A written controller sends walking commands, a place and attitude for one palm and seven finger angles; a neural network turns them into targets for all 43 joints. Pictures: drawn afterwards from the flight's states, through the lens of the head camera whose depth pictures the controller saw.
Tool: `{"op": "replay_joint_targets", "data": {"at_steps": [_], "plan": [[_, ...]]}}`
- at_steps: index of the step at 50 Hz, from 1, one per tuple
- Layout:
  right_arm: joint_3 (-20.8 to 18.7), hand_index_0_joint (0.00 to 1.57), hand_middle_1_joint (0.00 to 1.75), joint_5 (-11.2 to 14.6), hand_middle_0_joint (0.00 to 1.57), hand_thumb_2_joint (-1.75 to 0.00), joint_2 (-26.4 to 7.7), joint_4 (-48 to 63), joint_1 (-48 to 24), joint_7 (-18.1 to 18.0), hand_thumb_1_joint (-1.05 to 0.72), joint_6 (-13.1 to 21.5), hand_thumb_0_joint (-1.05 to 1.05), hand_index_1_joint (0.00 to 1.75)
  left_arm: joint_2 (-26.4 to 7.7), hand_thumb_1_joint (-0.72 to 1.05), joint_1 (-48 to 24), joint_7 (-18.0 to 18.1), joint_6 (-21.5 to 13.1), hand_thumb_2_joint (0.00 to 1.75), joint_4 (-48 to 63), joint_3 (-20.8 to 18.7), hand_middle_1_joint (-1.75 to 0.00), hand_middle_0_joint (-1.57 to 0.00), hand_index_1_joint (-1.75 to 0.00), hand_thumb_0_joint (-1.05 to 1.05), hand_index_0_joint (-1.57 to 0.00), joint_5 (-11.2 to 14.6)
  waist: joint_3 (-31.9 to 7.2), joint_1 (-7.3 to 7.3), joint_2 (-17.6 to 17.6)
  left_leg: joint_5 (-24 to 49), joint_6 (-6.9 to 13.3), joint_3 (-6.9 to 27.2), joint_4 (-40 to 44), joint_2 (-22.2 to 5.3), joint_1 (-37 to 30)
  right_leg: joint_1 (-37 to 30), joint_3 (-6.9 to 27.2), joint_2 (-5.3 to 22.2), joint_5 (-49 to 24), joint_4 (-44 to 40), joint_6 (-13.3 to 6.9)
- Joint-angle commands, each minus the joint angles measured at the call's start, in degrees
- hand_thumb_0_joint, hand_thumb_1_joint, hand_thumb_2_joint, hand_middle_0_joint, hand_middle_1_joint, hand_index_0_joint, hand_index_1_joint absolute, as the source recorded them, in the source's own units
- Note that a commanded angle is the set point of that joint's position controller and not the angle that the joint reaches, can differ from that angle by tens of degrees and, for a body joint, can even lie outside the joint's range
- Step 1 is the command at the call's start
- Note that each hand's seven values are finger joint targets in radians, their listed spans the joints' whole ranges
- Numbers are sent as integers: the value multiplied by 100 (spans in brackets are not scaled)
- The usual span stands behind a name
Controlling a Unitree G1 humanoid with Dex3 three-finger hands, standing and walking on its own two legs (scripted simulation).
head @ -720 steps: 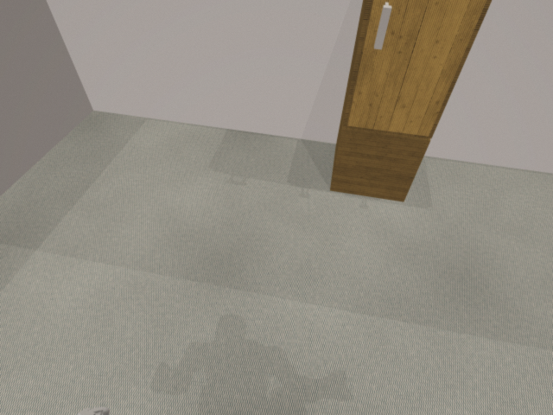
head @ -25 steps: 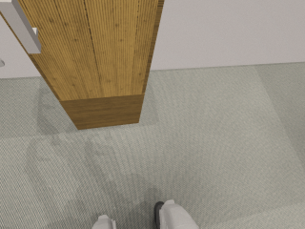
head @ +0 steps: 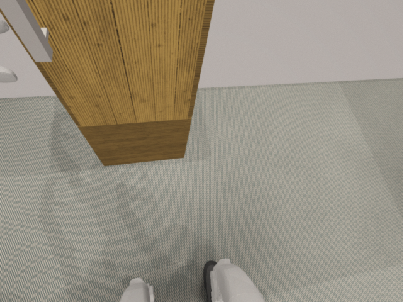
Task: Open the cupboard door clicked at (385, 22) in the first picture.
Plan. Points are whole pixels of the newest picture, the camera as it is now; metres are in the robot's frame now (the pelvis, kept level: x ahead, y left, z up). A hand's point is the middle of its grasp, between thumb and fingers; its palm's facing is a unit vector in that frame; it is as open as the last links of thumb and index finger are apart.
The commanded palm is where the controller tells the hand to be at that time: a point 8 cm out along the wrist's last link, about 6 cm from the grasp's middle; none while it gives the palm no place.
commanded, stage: slide the fingers in behind the handle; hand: left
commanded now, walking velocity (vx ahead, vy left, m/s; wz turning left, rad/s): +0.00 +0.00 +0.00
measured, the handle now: (27, 15) +0.60 +0.23 +0.12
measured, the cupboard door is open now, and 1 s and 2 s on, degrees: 0 0 0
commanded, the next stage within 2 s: close the thumb around the handle in 1.44 s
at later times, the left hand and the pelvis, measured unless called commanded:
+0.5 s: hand (5, 37) +0.54 +0.25 +0.13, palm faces +0.02 -1.00 +0.00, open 14.0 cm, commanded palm +0.53 +0.29 +0.12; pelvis +0.00 +0.00 +0.00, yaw -1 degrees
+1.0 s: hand (34, 36) +0.55 +0.21 +0.12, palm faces +0.02 -1.00 -0.02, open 14.0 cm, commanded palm +0.53 +0.25 +0.12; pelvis +0.01 +0.00 +0.01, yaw -1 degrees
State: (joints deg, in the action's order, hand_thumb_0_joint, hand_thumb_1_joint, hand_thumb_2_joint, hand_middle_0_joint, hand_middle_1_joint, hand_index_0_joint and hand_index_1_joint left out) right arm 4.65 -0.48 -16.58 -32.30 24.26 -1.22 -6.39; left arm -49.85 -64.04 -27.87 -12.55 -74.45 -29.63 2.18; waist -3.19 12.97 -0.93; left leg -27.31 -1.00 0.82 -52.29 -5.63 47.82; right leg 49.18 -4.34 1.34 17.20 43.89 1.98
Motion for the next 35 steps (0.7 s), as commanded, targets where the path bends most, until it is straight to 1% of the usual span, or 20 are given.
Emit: {"op": "replay_joint_targets", "data": {"at_steps": [1, 2, 4, 6, 8, 9, 12, 13, 15, 16, 17, 19, 21, 23, 26, 28, 30, 32, 34, 35], "plan": [[-429, 20, 30, -36, 20, -90, -1122, 59, 1363, -96, -90, 42, 0, 30, -1682, -50, -2541, 75, -394, 30, 1258, -191, -120, -30, -120, 0, -30, 116, -2999, 70, -1433, 3026, 203, 93, 470, 319, -1772, -1637, 108, -409, -2086, -66, -284], [-437, 20, 30, -33, 20, -90, -1126, 71, 1373, -94, -90, 46, 0, 30, -1691, -50, -2437, 98, -369, 30, 1172, -221, -120, -30, -120, 0, -30, 111, -2915, 75, -1233, 2973, 223, 64, 469, 322, -1652, -1697, 118, -413, -2114, -84, -274], [-431, 20, 30, -41, 20, -90, -1124, 101, 1377, -78, -90, 40, 0, 30, -1912, -50, -2405, 151, -371, 30, 1278, -360, -120, -30, -120, 0, -30, 61, -2996, -26, -1338, 2899, 223, 40, 502, 340, -1515, -1925, 146, -401, -2195, -66, -285], [-446, 20, 30, -46, 20, -90, -1100, 105, 1389, -53, -90, 35, 0, 30, -1718, -50, -2362, 196, -394, 30, 1364, -268, -120, -30, -120, 0, -30, 59, -3087, -11, -1494, 3108, 203, 55, 495, 323, -1741, -1796, 122, -410, -2242, -60, -294], [-471, 20, 30, -49, 20, -90, -1119, 110, 1422, -40, -90, 29, 0, 30, -1824, -50, -2198, 232, -392, 30, 1398, -406, -120, -30, -120, 0, -30, 87, -3061, -63, -1261, 3079, 221, 43, 515, 317, -1664, -1938, 125, -418, -2288, -84, -283], [-473, 20, 30, -57, 20, -90, -1119, 131, 1418, -26, -90, 23, 0, 30, -1800, -50, -2251, 239, -406, 30, 1541, -391, -120, -30, -120, 0, -30, 85, -3149, -81, -1396, 3094, 214, 29, 538, 322, -1701, -1969, 135, -420, -2316, -79, -292], [-508, 20, 30, -61, 20, -90, -1094, 109, 1422, 7, -90, 17, 0, 30, -1465, -50, -2021, 269, -414, 30, 1567, -272, -120, -30, -120, 0, -30, 138, -3023, -101, -1497, 3339, 184, 46, 550, 297, -1956, -1753, 82, -434, -2279, -116, -301], [-508, 20, 30, -60, 20, -90, -1109, 90, 1429, 9, -90, 6, 0, 30, -1458, -50, -1979, 290, -381, 30, 1451, -294, -120, -30, -120, 0, -30, 171, -2865, -55, -1143, 3157, 208, 47, 578, 291, -1784, -1806, 70, -445, -2233, -139, -285], [-507, 20, 30, -53, 20, -90, -1100, 102, 1410, -11, -90, 22, 0, 30, -1302, -50, -2107, 318, -387, 30, 1501, -176, -120, -30, -120, 0, -30, 183, -2734, -19, -1207, 3020, 229, 29, 641, 312, -1731, -1798, 93, -435, -2195, -171, -296], [-514, 20, 30, -57, 20, -90, -1106, 79, 1417, -16, -90, 25, 0, 30, -1437, -50, -2128, 352, -387, 30, 1537, -267, -120, -30, -120, 0, -30, 155, -2803, -57, -1341, 3022, 208, 35, 636, 312, -1797, -1755, 97, -420, -2123, -170, -287], [-508, 20, 30, -51, 20, -90, -1087, 56, 1417, -12, -90, 37, 0, 30, -1291, -50, -2144, 375, -384, 30, 1519, -133, -120, -30, -120, 0, -30, 134, -2735, -29, -1394, 3012, 201, 34, 646, 313, -1839, -1660, 86, -423, -2053, -181, -290], [-528, 20, 30, -73, 20, -90, -1085, 42, 1442, -12, -90, 59, 0, 30, -1235, -50, -2121, 428, -421, 30, 1544, -158, -120, -30, -120, 0, -30, 164, -2778, -27, -1170, 3073, 205, 42, 639, 302, -1829, -1779, 94, -425, -2156, -184, -282], [-529, 20, 30, -78, 20, -90, -1087, 44, 1438, -13, -90, 70, 0, 30, -1278, -50, -2084, 456, -471, 30, 1535, -255, -120, -30, -120, 0, -30, 187, -2920, -49, -1178, 3176, 195, 32, 611, 302, -1877, -1827, 102, -425, -2265, -143, -289], [-521, 20, 30, -58, 20, -90, -1075, 39, 1398, -5, -90, 80, 0, 30, -1148, -50, -2041, 468, -450, 30, 1353, -136, -120, -30, -120, 0, -30, 172, -2639, -14, -1000, 2920, 214, 2, 639, 321, -1621, -1856, 118, -415, -2212, -177, -274], [-535, 20, 30, -73, 20, -90, -1060, 26, 1389, -13, -90, 104, 0, 30, -1074, -50, -2311, 527, -519, 30, 1639, -56, -120, -30, -120, 0, -30, 141, -2896, 8, -1312, 3120, 193, 30, 630, 314, -1903, -1792, 121, -408, -2254, -142, -283], [-544, 20, 30, -77, 20, -90, -1045, 31, 1376, -5, -90, 108, 0, 30, -985, -50, -2114, 550, -529, 30, 1555, -77, -120, -30, -120, 0, -30, 173, -2888, -38, -1258, 3217, 178, 15, 606, 314, -1919, -1824, 117, -410, -2311, -140, -290], [-544, 20, 30, -83, 20, -90, -1039, 18, 1382, -12, -90, 118, 0, 30, -759, -50, -2291, 580, -547, 30, 1622, 91, -120, -30, -120, 0, -30, 190, -2828, 50, -1173, 3322, 188, 65, 611, 299, -2009, -1714, 94, -415, -2309, -136, -293], [-562, 20, 30, -89, 20, -90, -1021, -10, 1380, 1, -90, 124, 0, 30, -638, -50, -2316, 618, -545, 30, 1698, 149, -120, -30, -120, 0, -30, 178, -2962, 0, -1460, 3521, 132, 96, 597, 289, -2222, -1592, 75, -409, -2244, -131, -291], [-580, 20, 30, -103, 20, -90, -1027, -29, 1378, 10, -90, 133, 0, 30, -655, -50, -2276, 705, -541, 30, 1697, 40, -120, -30, -120, 0, -30, 230, -2978, 2, -1171, 3487, 146, 95, 593, 278, -2173, -1715, 71, -423, -2322, -137, -278], [-576, 20, 30, -110, 20, -90, -1029, 3, 1377, 15, -90, 138, 0, 30, -611, -50, -2274, 727, -576, 30, 1810, 53, -120, -30, -120, 0, -30, 240, -3086, -33, -1277, 3589, 151, 89, 589, 299, -2204, -1783, 96, -417, -2427, -118, -299]]}}
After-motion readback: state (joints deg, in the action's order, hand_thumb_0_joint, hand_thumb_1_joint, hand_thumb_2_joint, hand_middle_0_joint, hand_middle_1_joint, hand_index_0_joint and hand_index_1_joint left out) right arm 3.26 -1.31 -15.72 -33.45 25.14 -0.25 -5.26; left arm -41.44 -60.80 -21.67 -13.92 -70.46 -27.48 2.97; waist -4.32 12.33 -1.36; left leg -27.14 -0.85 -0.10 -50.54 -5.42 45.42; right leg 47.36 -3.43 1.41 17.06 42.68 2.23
